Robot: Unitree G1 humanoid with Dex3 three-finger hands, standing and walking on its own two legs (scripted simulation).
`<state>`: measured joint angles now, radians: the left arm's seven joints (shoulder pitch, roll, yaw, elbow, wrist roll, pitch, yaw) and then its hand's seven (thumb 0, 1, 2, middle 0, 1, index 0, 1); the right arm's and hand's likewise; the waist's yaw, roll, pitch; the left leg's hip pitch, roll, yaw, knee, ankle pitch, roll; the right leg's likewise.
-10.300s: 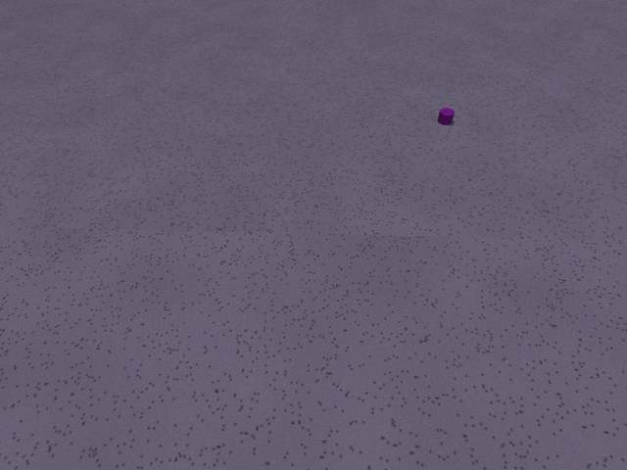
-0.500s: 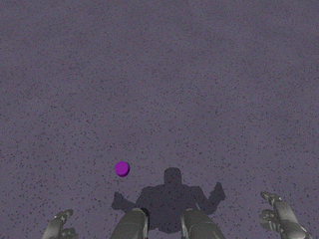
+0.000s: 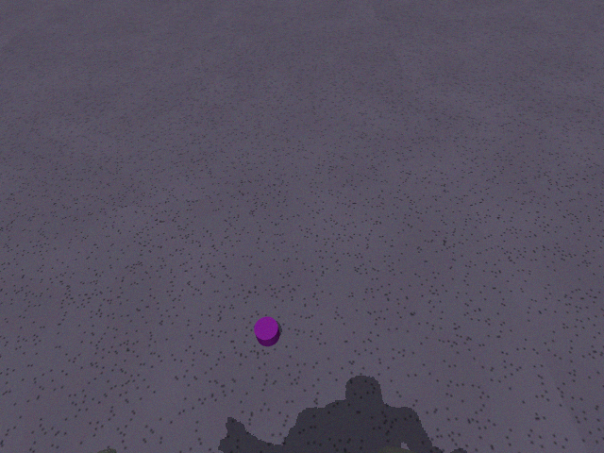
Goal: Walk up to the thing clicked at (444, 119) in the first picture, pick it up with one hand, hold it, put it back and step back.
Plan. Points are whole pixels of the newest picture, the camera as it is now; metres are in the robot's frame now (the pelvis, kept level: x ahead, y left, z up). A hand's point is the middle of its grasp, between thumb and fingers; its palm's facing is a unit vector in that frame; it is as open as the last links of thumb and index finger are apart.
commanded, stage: walk up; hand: left
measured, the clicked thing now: (267, 331) +0.55 +0.20 -0.73
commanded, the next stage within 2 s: stand in 1.28 s
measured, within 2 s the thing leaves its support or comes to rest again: neither
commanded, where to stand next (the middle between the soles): +0.15 -0.02 m, yaw -4 degrees
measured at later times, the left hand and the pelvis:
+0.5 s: hand (173, 451) +0.13 +0.23 -0.14, palm faces -0.07 -0.91 -0.40, open 7.4 cm; pelvis +0.03 -0.03 -0.01, yaw -2 degrees
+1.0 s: hand out of the picture +0.12 +0.26 -0.15, palm faces -0.10 -0.92 -0.37, open 7.4 cm; pelvis +0.02 +0.00 +0.00, yaw -4 degrees
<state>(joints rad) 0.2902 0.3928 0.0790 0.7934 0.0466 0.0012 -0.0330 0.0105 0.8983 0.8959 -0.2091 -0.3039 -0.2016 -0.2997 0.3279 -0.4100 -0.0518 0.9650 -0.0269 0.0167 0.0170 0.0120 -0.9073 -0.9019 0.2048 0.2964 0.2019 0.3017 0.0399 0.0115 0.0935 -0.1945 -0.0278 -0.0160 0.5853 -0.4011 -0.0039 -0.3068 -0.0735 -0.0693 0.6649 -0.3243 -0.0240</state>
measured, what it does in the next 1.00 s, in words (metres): steps on the spot: right foot, then left foot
